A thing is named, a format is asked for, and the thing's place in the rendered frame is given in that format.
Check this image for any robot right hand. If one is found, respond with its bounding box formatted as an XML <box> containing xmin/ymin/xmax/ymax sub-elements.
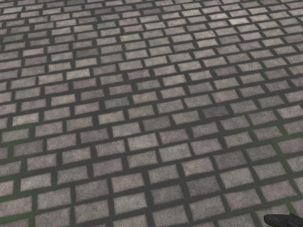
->
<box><xmin>263</xmin><ymin>213</ymin><xmax>303</xmax><ymax>227</ymax></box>

